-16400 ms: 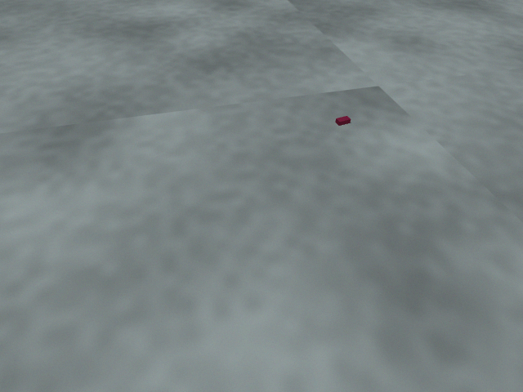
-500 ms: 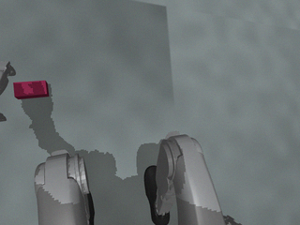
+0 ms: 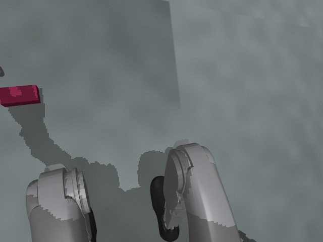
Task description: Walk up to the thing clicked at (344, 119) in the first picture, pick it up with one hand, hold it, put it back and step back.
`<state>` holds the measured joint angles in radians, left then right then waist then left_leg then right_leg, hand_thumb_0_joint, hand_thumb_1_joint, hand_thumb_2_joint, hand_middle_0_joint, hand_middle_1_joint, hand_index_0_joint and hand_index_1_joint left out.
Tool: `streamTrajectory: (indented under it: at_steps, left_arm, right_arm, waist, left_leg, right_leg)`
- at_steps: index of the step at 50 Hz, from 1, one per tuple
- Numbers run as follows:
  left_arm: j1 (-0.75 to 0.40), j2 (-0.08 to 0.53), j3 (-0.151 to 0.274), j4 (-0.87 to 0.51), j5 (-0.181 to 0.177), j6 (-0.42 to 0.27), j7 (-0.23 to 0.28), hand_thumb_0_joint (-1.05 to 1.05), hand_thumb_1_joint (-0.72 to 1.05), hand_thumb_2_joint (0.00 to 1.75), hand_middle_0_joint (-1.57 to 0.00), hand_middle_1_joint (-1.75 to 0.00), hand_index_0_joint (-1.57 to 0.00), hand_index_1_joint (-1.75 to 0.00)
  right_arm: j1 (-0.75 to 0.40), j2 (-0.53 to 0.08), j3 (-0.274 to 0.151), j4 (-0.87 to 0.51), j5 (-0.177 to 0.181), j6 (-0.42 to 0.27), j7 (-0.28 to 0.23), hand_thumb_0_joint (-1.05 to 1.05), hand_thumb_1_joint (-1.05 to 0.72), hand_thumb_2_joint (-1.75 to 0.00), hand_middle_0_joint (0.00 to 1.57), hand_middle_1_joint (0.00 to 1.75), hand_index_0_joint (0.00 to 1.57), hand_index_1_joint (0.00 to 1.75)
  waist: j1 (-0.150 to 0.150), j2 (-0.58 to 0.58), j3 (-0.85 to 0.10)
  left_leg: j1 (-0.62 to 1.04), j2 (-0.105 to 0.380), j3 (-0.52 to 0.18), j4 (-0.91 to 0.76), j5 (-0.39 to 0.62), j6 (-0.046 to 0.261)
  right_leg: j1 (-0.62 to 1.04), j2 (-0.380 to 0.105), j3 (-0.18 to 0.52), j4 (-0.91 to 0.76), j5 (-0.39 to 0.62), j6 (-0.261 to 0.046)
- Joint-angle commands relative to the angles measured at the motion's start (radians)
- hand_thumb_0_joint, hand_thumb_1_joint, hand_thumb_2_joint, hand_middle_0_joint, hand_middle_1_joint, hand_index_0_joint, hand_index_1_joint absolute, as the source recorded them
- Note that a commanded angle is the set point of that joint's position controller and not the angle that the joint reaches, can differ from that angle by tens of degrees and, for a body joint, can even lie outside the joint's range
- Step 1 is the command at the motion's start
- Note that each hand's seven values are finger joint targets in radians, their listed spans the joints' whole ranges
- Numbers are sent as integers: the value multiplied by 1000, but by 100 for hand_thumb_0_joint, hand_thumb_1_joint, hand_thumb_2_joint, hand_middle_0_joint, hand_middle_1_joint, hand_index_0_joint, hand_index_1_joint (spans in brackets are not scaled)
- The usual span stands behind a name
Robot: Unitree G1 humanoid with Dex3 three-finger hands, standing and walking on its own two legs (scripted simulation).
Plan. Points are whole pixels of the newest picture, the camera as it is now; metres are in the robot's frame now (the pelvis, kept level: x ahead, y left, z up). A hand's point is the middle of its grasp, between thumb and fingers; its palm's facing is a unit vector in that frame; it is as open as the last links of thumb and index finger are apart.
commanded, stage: rise first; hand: left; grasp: from above
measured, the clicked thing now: (20, 95) +0.52 +0.29 -0.31
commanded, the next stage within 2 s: approach in 1.30 s
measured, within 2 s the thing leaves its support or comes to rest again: neither
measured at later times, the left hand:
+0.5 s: hand out of the picture +0.47 +0.33 -0.19, palm faces -0.48 -0.08 -0.88, open 13.3 cm
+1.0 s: hand out of the picture +0.47 +0.33 -0.19, palm faces -0.48 -0.08 -0.88, open 13.3 cm
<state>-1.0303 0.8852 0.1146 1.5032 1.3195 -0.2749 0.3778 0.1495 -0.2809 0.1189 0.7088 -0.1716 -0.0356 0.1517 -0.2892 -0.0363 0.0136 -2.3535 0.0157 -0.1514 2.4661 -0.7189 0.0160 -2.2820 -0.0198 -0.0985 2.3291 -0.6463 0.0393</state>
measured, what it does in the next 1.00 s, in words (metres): stands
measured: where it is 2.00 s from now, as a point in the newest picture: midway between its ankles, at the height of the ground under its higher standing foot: (129, 233)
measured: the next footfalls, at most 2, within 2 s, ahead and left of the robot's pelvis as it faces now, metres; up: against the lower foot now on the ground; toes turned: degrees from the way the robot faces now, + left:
none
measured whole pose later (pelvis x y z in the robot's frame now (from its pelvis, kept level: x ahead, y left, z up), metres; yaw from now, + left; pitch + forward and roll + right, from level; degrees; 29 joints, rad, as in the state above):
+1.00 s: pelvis +0.00 +0.00 +0.00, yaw -1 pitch +33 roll -12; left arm -1.06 0.94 0.10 1.54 1.32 -0.27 0.36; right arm 0.16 -0.29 0.17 0.68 -0.17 -0.04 0.16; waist -0.32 -0.04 0.03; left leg -2.36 0.01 -0.17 2.48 -0.71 0.02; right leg -2.27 -0.01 -0.11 2.32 -0.63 0.05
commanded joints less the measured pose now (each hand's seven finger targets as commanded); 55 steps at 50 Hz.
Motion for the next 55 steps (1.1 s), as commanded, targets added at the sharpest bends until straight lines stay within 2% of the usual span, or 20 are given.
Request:
streamTrajectory:
  at_steps: [1, 3, 6, 9, 12, 14, 16, 17, 19, 24, 27, 32, 35, 39, 44, 47, 49, 51, 52, 55]
  left_arm:
    - [-301, 257, 29, -141, -21, 2, 39, 0, -39, 89, -19, -88, -19, -88]
    - [-316, 261, 19, -117, -19, 0, 35, 0, -39, 89, -19, -88, -19, -88]
    - [-302, 279, 26, -118, -17, -3, 38, 0, -39, 89, -19, -88, -20, -88]
    - [-304, 270, 15, -90, -12, -3, 36, 0, -40, 90, -18, -90, -18, -89]
    - [-342, 306, 29, -122, -14, -12, 44, 0, -38, 88, -19, -88, -19, -88]
    - [-327, 293, 22, -99, -11, -10, 43, 0, -38, 88, -19, -89, -20, -88]
    - [-332, 296, 20, -87, -5, -10, 44, 0, -39, 89, -20, -87, -20, -87]
    - [-342, 303, 27, -108, -8, -12, 48, 0, -39, 89, -19, -87, -19, -87]
    - [-323, 286, 11, -68, -5, -8, 44, 0, -39, 89, -19, -88, -19, -88]
    - [-319, 314, 17, -80, 3, -13, 45, 0, -40, 90, -20, -87, -19, -87]
    - [-328, 323, 36, -117, -9, -18, 54, 0, -39, 90, -20, -86, -20, -86]
    - [-313, 316, 32, -102, -10, -8, 55, 0, -40, 90, -20, -86, -19, -86]
    - [-327, 336, 37, -131, -11, -4, 54, 0, -40, 90, -19, -87, -19, -87]
    - [-325, 299, 15, -104, -14, 4, 42, 0, -39, 89, -19, -87, -19, -87]
    - [-307, 284, -1, -84, -15, 10, 21, 0, -37, 88, -21, -86, -21, -86]
    - [-327, 306, 9, -96, -25, 4, 20, 0, -37, 87, -22, -86, -22, -86]
    - [-334, 313, 12, -129, -20, -3, 18, 0, -37, 87, -22, -85, -22, -85]
    - [-351, 309, 9, -163, -16, -7, 19, 0, -37, 87, -22, -85, -22, -85]
    - [-314, 293, 6, -115, -14, -2, 19, 0, -37, 88, -22, -85, -22, -85]
    - [-349, 307, 13, -123, -17, -4, 24, 0, -36, 87, -24, -82, -23, -83]
  right_arm:
    - [235, -284, -81, 1, -3, 0, -8, 0, -90, -90, 20, 30, 20, 30]
    - [232, -284, -75, -2, 0, 2, -7, 0, -90, -90, 20, 30, 20, 30]
    - [230, -284, -69, -3, -2, 4, -6, 0, -90, -90, 20, 30, 20, 30]
    - [237, -286, -60, -5, -6, 4, -5, 0, -90, -90, 20, 30, 20, 30]
    - [232, -293, -54, -9, -8, 5, -7, 0, -90, -90, 20, 30, 20, 30]
    - [231, -291, -53, -6, -10, 4, -8, 0, -90, -90, 20, 30, 20, 30]
    - [238, -296, -48, -12, -12, 2, -6, 0, -90, -90, 20, 30, 20, 30]
    - [231, -300, -49, -10, -13, 3, -9, 0, -90, -90, 20, 30, 20, 30]
    - [235, -299, -43, -11, -13, 0, -5, 0, -90, -90, 20, 30, 20, 30]
    - [232, -302, -43, -18, -13, -6, -5, 0, -90, -90, 20, 30, 20, 30]
    - [236, -304, -43, -20, -14, -6, -4, 0, -90, -90, 20, 30, 20, 30]
    - [242, -301, -44, -15, -12, -11, -3, 0, -90, -90, 20, 30, 20, 30]
    - [242, -300, -43, -14, -7, -10, -2, 0, -90, -90, 20, 30, 20, 30]
    - [241, -302, -44, -18, -4, -7, -1, 0, -90, -90, 20, 30, 20, 30]
    - [237, -297, -39, -23, -4, -7, 0, 0, -90, -90, 20, 30, 20, 30]
    - [234, -304, -38, -27, 1, -7, -2, 0, -90, -90, 20, 30, 20, 30]
    - [231, -302, -40, -28, 3, -5, -5, 0, -90, -90, 20, 30, 20, 30]
    - [238, -299, -40, -31, 4, -6, -3, 0, -90, -90, 20, 30, 20, 30]
    - [241, -297, -42, -29, 6, -6, -2, 0, -90, -90, 20, 30, 20, 30]
    - [239, -308, -44, -31, 7, -6, -5, 0, -90, -90, 20, 30, 20, 30]
  waist:
    - [-15, 399, -692]
    - [-32, 383, -666]
    - [-16, 392, -679]
    - [-36, 392, -654]
    - [-34, 410, -672]
    - [-32, 401, -657]
    - [-51, 412, -642]
    - [-39, 420, -665]
    - [-53, 425, -637]
    - [-47, 432, -621]
    - [-40, 433, -671]
    - [-49, 413, -643]
    - [-37, 434, -673]
    - [-53, 443, -650]
    - [-48, 412, -627]
    - [-51, 404, -616]
    - [-36, 415, -646]
    - [-41, 437, -673]
    - [-46, 434, -643]
    - [-49, 417, -620]
  left_leg:
    - [557, -18, 76, -271, 255, 3]
    - [523, -19, 74, -262, 240, 7]
    - [526, -20, 81, -262, 249, 6]
    - [521, -18, 78, -260, 245, 6]
    - [519, -18, 77, -260, 244, 6]
    - [528, -16, 73, -260, 244, 5]
    - [532, -15, 66, -265, 238, 3]
    - [555, -14, 62, -267, 248, 0]
    - [555, -13, 59, -262, 255, -1]
    - [541, -13, 59, -269, 216, -1]
    - [557, -13, 60, -267, 250, -2]
    - [526, -14, 73, -248, 255, 5]
    - [542, -13, 72, -253, 268, 4]
    - [541, -12, 62, -265, 257, 0]
    - [519, -14, 70, -264, 232, 5]
    - [504, -15, 65, -268, 213, 6]
    - [526, -13, 61, -272, 215, 2]
    - [553, -12, 62, -272, 236, -1]
    - [546, -13, 59, -273, 236, -3]
    - [519, -15, 59, -273, 208, 0]
  right_leg:
    - [338, 43, -81, -190, 226, -69]
    - [330, 45, -82, -192, 217, -70]
    - [352, 48, -79, -194, 224, -70]
    - [347, 50, -84, -195, 223, -70]
    - [354, 49, -84, -195, 223, -69]
    - [338, 49, -87, -193, 222, -70]
    - [333, 49, -93, -190, 216, -70]
    - [327, 48, -95, -188, 224, -69]
    - [318, 49, -95, -182, 229, -71]
    - [312, 48, -95, -187, 201, -72]
    - [344, 49, -98, -185, 230, -68]
    - [357, 50, -91, -197, 240, -66]
    - [366, 52, -88, -195, 246, -68]
    - [337, 50, -96, -189, 238, -70]
    - [346, 53, -91, -203, 219, -69]
    - [338, 49, -93, -204, 205, -69]
    - [332, 50, -95, -200, 203, -71]
    - [344, 52, -93, -196, 220, -72]
    - [326, 50, -96, -188, 218, -74]
    - [308, 48, -97, -203, 195, -75]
